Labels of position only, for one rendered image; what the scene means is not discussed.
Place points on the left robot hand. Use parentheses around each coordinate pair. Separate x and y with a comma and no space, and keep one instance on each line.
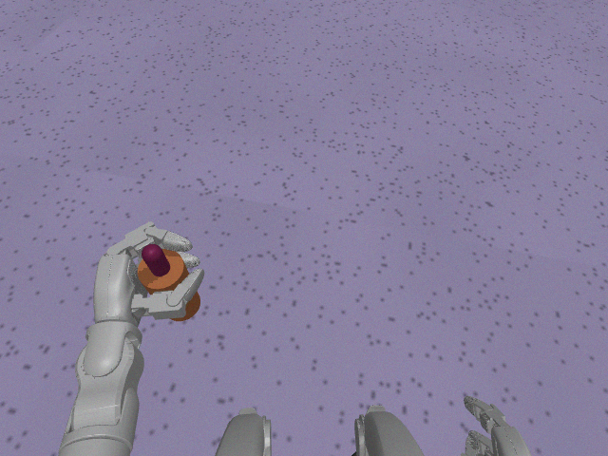
(118,292)

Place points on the bottle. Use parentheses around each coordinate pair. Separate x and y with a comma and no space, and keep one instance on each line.
(163,270)

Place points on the left robot arm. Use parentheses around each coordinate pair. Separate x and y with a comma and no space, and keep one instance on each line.
(104,415)

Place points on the right robot hand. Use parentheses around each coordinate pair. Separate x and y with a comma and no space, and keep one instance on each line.
(505,440)

